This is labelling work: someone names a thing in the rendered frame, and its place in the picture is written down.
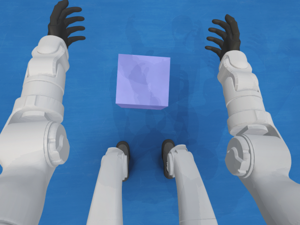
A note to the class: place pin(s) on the left robot upper arm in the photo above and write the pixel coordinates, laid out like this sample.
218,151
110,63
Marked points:
29,154

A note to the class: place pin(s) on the left robot thigh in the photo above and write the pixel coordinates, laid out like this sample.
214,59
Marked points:
106,205

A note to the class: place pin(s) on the robot left forearm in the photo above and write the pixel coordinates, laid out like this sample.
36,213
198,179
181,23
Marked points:
44,84

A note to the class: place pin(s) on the carton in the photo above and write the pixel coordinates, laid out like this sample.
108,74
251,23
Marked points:
142,82

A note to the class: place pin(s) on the robot left hand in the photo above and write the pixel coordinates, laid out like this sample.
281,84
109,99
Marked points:
58,22

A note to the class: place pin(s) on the robot right hand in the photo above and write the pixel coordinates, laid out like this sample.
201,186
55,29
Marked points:
230,36

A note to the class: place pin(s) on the left robot shin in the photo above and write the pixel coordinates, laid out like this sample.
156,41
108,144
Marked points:
112,149

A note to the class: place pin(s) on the right robot upper arm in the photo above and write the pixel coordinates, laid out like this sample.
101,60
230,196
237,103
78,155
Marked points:
262,163

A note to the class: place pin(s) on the robot right forearm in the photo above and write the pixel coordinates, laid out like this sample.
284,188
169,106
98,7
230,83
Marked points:
243,98

